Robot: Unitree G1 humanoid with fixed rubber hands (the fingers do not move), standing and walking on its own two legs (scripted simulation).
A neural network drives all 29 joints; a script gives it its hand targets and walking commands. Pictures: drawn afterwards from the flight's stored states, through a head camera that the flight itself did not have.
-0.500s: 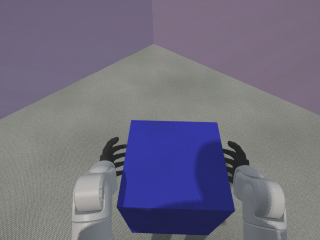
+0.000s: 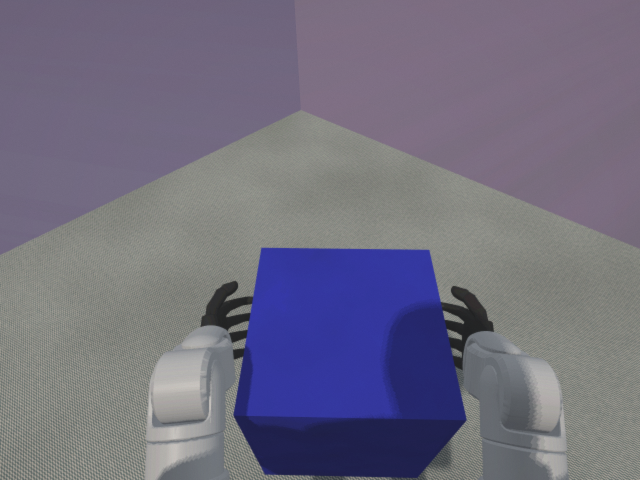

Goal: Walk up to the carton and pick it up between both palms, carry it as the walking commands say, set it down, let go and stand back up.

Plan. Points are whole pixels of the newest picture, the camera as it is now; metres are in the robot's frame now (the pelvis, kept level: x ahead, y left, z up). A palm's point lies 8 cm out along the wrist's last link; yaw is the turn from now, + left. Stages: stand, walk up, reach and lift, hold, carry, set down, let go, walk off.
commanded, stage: carry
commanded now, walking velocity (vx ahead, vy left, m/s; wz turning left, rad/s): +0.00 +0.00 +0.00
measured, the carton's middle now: (342, 368) +0.28 +0.00 +0.00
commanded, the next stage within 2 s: hold in 1.44 s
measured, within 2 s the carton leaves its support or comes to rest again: neither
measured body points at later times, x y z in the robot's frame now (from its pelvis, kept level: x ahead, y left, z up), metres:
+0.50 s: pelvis +0.00 +0.02 +0.00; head -0.02 +0.03 +0.45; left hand +0.28 +0.18 +0.07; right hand +0.28 -0.12 +0.07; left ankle +0.01 +0.12 -0.73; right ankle +0.08 -0.10 -0.73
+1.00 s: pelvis +0.02 +0.03 +0.00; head +0.00 +0.04 +0.45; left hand +0.31 +0.19 +0.06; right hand +0.30 -0.12 +0.06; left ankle +0.01 +0.12 -0.73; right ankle +0.08 -0.10 -0.73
